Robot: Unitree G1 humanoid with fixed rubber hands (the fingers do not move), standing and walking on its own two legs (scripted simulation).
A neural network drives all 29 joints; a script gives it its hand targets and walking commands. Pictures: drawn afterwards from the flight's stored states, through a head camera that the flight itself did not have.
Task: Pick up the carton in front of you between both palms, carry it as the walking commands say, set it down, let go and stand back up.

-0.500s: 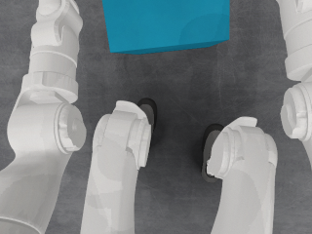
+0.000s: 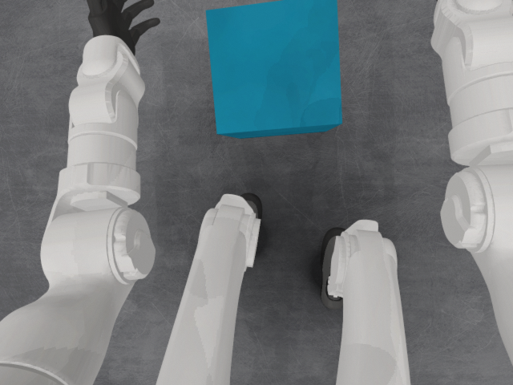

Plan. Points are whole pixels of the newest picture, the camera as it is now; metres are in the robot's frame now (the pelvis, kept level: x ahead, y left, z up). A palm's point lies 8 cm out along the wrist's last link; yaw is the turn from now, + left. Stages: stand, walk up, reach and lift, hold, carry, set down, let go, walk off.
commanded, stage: set down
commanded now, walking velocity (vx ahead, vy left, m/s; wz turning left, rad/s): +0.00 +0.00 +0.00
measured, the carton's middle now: (277, 82) +0.52 +0.09 -0.38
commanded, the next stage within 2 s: let go in 0.36 s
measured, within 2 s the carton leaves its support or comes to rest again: neither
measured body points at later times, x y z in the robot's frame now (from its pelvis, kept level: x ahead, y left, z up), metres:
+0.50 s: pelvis +0.03 +0.00 +0.13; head +0.33 +0.02 +0.46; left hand +0.49 +0.27 +0.03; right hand +0.59 -0.12 +0.03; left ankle +0.12 +0.13 -0.47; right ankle +0.07 -0.12 -0.47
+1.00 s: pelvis +0.09 +0.03 +0.24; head +0.25 +0.03 +0.66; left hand +0.34 +0.27 +0.15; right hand +0.42 -0.16 +0.13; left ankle +0.12 +0.13 -0.47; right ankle +0.07 -0.12 -0.47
